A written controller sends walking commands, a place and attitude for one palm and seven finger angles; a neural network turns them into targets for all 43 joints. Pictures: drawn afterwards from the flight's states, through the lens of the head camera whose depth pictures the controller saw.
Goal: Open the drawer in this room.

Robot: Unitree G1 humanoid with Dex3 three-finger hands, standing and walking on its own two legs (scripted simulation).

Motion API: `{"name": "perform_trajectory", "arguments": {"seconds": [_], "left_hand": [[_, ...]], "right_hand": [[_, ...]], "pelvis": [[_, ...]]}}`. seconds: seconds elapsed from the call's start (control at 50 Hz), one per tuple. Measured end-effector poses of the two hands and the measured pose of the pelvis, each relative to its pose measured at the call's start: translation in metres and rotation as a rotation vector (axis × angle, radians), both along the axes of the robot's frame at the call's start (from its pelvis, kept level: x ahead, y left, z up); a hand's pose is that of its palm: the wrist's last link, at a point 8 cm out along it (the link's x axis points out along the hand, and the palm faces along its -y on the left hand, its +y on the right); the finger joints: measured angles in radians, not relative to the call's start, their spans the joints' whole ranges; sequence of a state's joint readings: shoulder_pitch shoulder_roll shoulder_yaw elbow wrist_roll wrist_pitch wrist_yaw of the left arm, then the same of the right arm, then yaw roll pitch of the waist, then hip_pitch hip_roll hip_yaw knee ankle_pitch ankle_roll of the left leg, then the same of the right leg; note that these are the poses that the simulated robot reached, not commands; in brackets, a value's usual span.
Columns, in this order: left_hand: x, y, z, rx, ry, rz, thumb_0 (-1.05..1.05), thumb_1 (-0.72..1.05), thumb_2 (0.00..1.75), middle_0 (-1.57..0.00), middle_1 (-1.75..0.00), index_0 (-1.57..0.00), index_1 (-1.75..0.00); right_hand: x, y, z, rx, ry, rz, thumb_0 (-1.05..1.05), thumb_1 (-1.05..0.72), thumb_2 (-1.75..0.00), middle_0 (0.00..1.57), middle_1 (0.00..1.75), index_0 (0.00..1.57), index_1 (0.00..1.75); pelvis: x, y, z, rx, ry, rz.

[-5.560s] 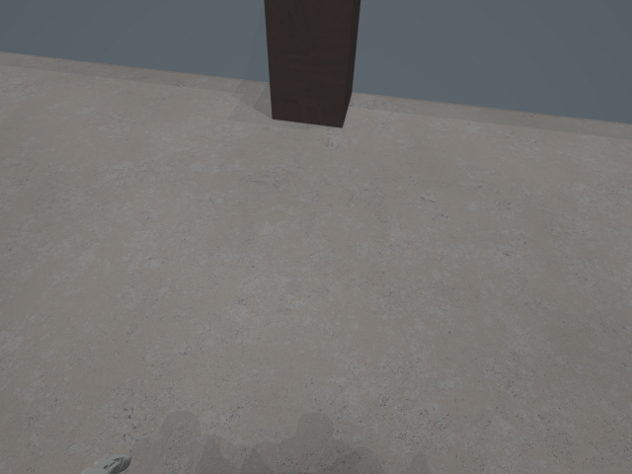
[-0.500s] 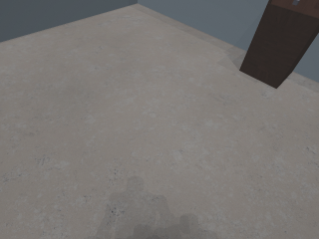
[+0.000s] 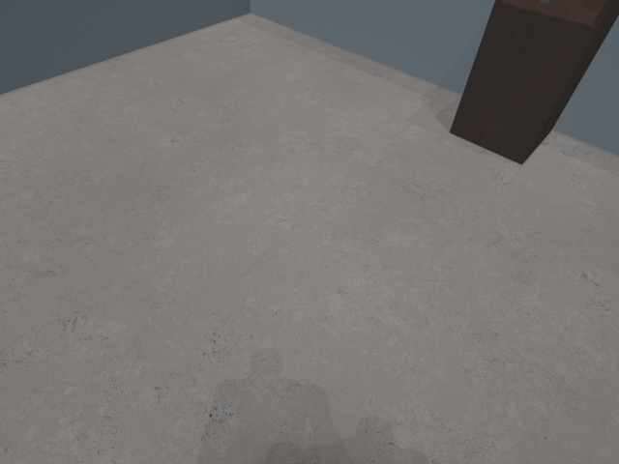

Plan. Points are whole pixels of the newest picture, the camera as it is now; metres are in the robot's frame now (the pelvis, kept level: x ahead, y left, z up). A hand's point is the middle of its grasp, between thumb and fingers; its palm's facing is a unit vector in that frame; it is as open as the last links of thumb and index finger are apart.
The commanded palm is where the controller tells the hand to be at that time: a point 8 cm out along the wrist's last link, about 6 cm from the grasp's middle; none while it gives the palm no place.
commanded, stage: turn or walk to find it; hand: left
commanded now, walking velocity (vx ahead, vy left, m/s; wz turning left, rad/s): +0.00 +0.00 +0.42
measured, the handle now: out of the picture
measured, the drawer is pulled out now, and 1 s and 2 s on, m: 0.00 0.00 0.00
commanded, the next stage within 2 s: stand and wait in 0.46 s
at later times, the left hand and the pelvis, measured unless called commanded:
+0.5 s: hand out of the picture +0.04 +0.22 -0.17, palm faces +0.19 -0.95 -0.25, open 7.3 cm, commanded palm none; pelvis -0.02 +0.00 +0.00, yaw +11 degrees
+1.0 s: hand out of the picture -0.07 +0.12 -0.16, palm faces +0.41 -0.88 -0.25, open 7.3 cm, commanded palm none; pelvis -0.02 -0.05 +0.00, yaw +23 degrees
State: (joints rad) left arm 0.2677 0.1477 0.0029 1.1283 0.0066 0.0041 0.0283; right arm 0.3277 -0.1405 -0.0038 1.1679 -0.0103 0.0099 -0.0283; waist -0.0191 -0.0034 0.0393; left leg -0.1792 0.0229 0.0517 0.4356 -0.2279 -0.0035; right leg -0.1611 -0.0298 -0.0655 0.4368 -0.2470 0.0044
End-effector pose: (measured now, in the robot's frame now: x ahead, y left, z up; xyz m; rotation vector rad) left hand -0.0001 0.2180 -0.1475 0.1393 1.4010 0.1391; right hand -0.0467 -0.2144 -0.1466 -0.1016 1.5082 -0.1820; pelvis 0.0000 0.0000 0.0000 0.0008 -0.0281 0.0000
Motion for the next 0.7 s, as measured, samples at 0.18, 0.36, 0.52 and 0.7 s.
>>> {"name": "perform_trajectory", "arguments": {"seconds": [0.18, 0.36, 0.52, 0.7], "left_hand": [[-0.01, 0.008, -0.007, 0.009, -0.018, 0.077, 0.01, 0.91, 0.9, -0.2, -0.3, -0.2, -0.3], [-0.003, 0.037, -0.015, 0.03, -0.049, 0.117, 0.01, 0.91, 0.9, -0.2, -0.3, -0.2, -0.3], [0.025, 0.041, 0.017, 0.096, -0.189, 0.151, 0.01, 0.91, 0.9, -0.2, -0.3, -0.2, -0.3], [0.01, 0.0, 0.031, 0.156, -0.245, 0.187, 0.0, 0.91, 0.9, -0.2, -0.3, -0.2, -0.3]], "right_hand": [[0.019, 0.002, -0.006, 0.004, -0.013, 0.056, 0.0, -0.91, -0.9, 0.2, 0.3, 0.2, 0.3], [0.071, 0.001, 0.0, -0.051, -0.142, 0.132, 0.0, -0.91, -0.9, 0.2, 0.3, 0.2, 0.3], [0.101, -0.018, 0.005, -0.045, -0.178, 0.235, 0.0, -0.9, -0.9, 0.21, 0.3, 0.2, 0.3], [0.13, -0.063, -0.011, -0.007, -0.222, 0.281, 0.0, -0.9, -0.9, 0.2, 0.3, 0.2, 0.3]], "pelvis": [[-0.006, 0.004, -0.007, -0.013, 0.01, 0.056], [-0.011, 0.015, -0.013, -0.017, 0.035, 0.106], [-0.019, -0.001, -0.002, -0.028, 0.064, 0.195], [-0.02, -0.043, -0.008, 0.02, 0.031, 0.262]]}}
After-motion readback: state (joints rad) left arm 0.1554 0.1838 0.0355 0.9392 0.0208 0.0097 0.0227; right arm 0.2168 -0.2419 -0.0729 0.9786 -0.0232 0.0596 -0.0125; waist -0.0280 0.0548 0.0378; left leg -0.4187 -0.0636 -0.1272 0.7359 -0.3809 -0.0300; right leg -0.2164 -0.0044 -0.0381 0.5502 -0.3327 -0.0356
